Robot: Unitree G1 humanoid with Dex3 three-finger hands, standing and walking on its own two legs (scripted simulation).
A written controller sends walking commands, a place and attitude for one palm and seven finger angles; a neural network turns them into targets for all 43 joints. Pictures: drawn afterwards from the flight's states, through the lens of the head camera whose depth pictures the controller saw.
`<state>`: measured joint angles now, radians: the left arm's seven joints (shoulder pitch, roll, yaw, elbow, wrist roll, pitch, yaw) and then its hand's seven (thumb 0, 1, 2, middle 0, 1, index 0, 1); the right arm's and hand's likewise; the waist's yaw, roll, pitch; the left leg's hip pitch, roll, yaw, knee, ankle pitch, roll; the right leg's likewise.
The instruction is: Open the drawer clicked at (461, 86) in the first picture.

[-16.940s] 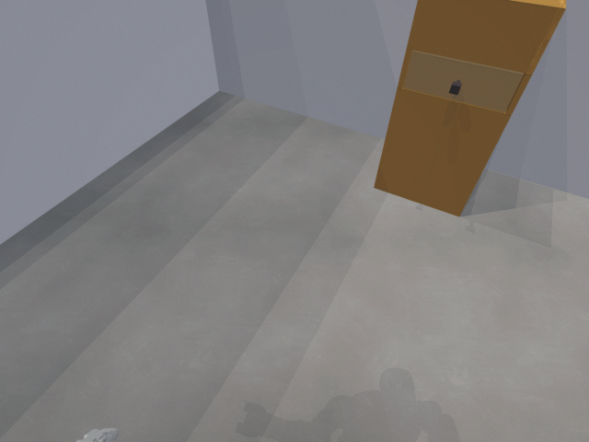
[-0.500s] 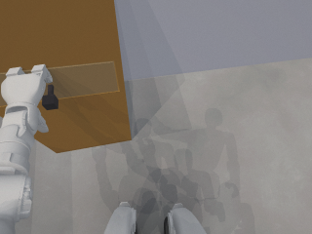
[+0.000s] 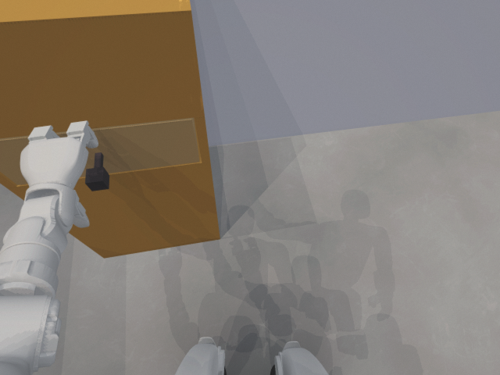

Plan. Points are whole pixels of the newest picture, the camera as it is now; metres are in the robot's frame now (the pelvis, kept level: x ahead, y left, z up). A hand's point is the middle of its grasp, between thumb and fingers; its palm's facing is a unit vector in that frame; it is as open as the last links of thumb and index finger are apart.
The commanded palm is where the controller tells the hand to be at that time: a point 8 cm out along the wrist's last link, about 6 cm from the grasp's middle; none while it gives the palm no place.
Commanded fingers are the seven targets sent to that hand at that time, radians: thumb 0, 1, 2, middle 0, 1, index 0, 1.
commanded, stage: re-aim the fingers above the handle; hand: left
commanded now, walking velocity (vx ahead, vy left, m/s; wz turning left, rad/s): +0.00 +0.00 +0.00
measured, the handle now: (98, 171) +0.48 +0.30 -0.07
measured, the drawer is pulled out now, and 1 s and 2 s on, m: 0.00 0.00 0.00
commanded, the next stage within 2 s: lower the fingers behind the handle in 1.80 s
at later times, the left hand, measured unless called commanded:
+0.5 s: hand (77, 176) +0.44 +0.30 -0.01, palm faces -0.06 -0.02 -1.00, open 13.8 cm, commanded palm +0.43 +0.29 +0.05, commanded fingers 0.00 -0.50 0.30 -0.30 -1.20 -0.30 -1.20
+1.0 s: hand (72, 176) +0.43 +0.31 -0.01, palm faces -0.05 -0.02 -1.00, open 13.8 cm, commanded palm +0.43 +0.29 +0.05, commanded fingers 0.00 -0.50 0.30 -0.30 -1.20 -0.30 -1.20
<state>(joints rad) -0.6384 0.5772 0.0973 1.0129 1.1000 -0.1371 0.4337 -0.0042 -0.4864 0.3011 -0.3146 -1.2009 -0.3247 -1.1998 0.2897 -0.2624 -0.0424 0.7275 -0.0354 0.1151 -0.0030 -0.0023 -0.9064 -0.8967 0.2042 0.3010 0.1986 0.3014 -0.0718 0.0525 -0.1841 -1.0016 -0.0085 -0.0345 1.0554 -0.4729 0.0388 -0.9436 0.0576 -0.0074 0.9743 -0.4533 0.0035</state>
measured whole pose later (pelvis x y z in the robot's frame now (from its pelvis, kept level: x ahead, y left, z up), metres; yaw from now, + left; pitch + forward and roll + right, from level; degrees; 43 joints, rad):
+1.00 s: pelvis -0.01 +0.00 +0.00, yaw +0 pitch +24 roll -4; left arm -0.68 0.60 0.09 1.06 1.10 -0.13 0.41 0.00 -0.49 0.30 -0.31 -1.20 -0.32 -1.20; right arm 0.31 -0.27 -0.03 0.73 -0.03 0.09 -0.01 0.00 -0.91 -0.90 0.20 0.30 0.20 0.30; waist -0.09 0.05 -0.18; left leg -1.01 -0.01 -0.03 1.05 -0.46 0.04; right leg -0.96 0.06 -0.01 0.97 -0.44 0.00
